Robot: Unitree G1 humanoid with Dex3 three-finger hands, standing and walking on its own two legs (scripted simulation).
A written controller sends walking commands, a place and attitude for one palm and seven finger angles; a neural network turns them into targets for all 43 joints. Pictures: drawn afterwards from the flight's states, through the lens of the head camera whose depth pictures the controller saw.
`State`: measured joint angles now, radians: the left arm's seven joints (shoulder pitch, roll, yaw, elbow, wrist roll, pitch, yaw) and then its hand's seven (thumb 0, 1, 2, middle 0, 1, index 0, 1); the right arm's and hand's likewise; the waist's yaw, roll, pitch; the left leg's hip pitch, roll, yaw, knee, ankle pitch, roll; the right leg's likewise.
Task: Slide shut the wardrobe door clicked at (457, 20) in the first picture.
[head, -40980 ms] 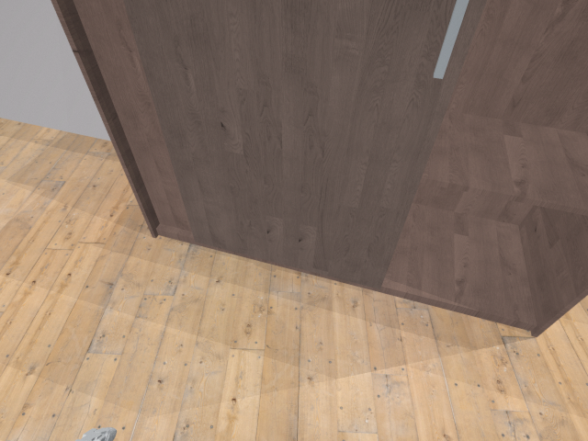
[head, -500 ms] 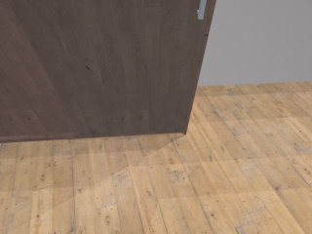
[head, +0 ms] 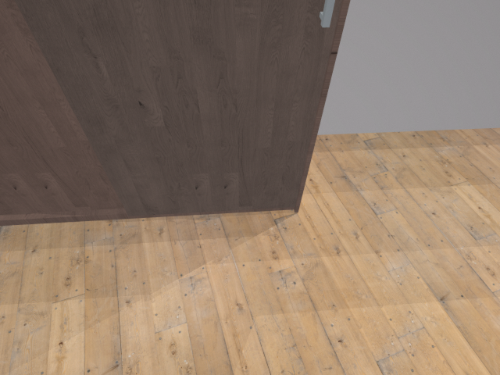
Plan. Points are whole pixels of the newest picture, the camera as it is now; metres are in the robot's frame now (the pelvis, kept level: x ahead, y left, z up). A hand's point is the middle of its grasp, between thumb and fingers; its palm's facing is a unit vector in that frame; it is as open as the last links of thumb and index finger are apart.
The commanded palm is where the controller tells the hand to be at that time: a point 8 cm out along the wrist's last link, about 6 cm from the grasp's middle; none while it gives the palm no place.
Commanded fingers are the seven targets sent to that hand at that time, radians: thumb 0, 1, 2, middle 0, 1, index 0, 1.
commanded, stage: look to check the result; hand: left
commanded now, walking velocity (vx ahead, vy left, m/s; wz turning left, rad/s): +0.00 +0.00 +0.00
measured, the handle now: out of the picture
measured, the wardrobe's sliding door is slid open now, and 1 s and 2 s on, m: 0.00 0.00 0.00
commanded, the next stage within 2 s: none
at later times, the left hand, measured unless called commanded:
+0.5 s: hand out of the picture +0.02 +0.19 -0.18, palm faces -0.02 -0.98 -0.22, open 7.4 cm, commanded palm none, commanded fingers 0.00 0.90 0.90 -0.20 -0.30 -0.20 -0.30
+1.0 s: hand out of the picture +0.07 +0.21 -0.16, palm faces -0.02 -0.96 -0.29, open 7.4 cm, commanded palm none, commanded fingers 0.00 0.90 0.90 -0.20 -0.30 -0.20 -0.30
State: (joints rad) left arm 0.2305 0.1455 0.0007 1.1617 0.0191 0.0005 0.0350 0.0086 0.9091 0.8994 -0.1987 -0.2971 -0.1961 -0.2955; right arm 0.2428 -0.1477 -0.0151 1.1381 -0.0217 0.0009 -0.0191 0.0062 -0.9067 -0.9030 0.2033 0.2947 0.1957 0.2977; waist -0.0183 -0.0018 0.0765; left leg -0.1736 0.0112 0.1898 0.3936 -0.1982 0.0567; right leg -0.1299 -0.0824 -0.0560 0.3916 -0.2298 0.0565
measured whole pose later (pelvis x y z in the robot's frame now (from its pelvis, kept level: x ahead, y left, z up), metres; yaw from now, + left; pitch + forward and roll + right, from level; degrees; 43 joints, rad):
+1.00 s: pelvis +0.01 -0.01 +0.00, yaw +1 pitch -1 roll +0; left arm 0.12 0.27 0.00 1.14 0.02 -0.01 0.01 0.01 0.90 0.90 -0.20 -0.30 -0.20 -0.30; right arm 0.11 -0.28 -0.02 1.14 -0.02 -0.01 0.00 0.01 -0.90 -0.90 0.21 0.30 0.20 0.30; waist -0.02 0.00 0.07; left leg -0.14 0.02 0.17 0.32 -0.16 0.03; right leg -0.09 -0.06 -0.08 0.32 -0.21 0.04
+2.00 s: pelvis +0.02 -0.04 +0.01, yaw +1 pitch -1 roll +0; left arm 0.10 0.30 0.00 1.14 0.01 -0.02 0.01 0.01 0.90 0.90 -0.20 -0.30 -0.20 -0.30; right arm 0.10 -0.31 -0.01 1.14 -0.02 0.00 0.00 0.01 -0.90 -0.90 0.21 0.30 0.20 0.30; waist -0.02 0.01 0.06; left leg -0.10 0.06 0.15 0.29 -0.16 -0.01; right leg -0.04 -0.02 -0.10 0.27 -0.21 -0.01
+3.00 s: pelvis +0.01 -0.04 +0.01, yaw +1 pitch -2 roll +0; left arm 0.09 0.32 0.00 1.14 0.02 -0.02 0.01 0.01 0.90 0.90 -0.20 -0.30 -0.20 -0.30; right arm 0.10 -0.33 -0.01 1.14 -0.02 0.00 0.00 0.01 -0.90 -0.90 0.21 0.30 0.20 0.30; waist -0.02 0.01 0.06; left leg -0.10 0.06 0.15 0.28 -0.14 -0.01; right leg -0.04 -0.02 -0.09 0.26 -0.19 0.00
